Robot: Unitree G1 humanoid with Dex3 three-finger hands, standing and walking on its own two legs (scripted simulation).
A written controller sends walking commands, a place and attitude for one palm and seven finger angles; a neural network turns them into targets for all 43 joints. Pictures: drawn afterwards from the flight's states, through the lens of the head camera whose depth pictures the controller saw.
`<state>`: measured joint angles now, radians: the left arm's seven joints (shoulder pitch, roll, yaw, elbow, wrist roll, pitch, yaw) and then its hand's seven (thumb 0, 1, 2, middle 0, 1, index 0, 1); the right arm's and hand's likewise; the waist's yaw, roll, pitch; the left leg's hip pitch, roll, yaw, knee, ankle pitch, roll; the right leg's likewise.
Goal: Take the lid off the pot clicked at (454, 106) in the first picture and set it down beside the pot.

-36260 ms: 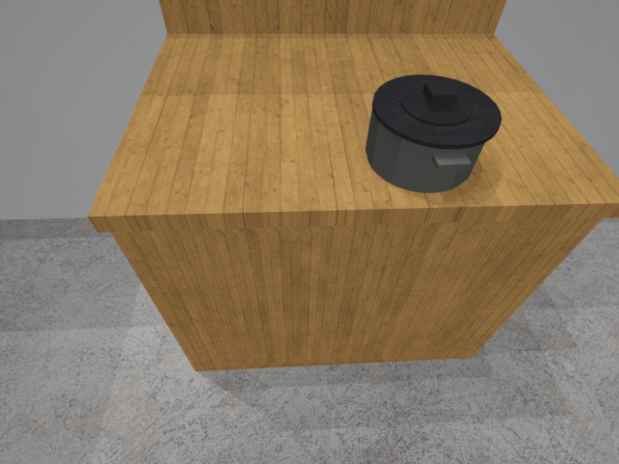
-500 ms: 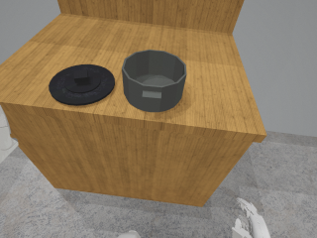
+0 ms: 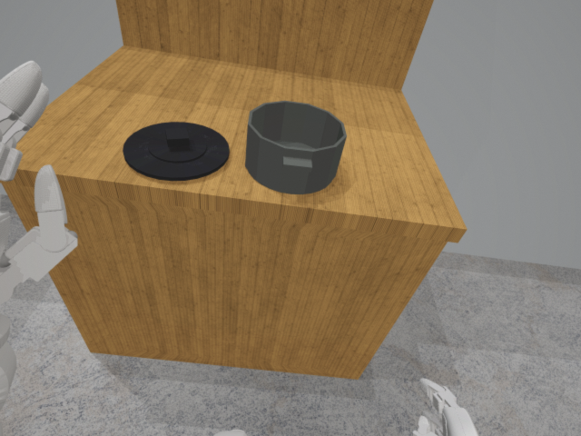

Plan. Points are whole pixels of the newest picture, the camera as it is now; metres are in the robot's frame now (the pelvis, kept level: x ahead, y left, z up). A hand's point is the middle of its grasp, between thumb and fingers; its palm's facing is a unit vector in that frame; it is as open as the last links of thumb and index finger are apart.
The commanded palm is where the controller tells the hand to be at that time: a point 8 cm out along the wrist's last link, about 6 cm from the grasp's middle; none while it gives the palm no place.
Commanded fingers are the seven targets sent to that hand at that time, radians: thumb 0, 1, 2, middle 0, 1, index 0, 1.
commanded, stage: stop stepping back and stand still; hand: left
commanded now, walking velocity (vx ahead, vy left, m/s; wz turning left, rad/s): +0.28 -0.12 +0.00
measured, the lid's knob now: (177, 137) +0.63 +0.30 +0.08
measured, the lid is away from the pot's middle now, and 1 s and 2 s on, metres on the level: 0.24 0.24 0.24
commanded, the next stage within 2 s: let the arm hang, fingers relaxed in 1.78 s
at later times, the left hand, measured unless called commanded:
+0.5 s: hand out of the picture +0.09 +0.32 +0.26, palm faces +0.52 -0.84 -0.17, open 7.4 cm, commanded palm +0.02 +0.33 +0.26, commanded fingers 0.00 0.90 0.90 -0.20 -0.30 -0.20 -0.30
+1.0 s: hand out of the picture +0.06 +0.28 -0.11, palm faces +0.16 -0.96 -0.24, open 7.4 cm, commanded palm none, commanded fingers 0.00 0.90 0.90 -0.20 -0.30 -0.20 -0.30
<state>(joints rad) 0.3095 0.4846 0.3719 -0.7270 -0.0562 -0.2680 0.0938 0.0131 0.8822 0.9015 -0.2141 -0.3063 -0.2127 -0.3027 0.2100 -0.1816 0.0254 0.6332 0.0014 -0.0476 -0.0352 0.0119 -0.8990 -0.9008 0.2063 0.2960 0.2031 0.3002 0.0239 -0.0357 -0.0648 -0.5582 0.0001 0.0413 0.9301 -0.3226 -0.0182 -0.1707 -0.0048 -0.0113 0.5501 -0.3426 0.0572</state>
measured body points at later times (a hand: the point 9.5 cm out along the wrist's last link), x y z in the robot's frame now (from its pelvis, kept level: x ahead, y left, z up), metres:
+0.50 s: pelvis -0.12 +0.06 -0.01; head -0.15 +0.11 +0.44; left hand +0.05 +0.36 +0.27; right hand +0.02 -0.19 -0.06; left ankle -0.07 +0.15 -0.72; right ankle -0.14 -0.08 -0.70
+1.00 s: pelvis -0.12 +0.06 -0.01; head -0.13 +0.07 +0.44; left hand +0.05 +0.33 -0.09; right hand +0.00 -0.19 -0.12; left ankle -0.10 +0.17 -0.72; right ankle -0.11 -0.06 -0.68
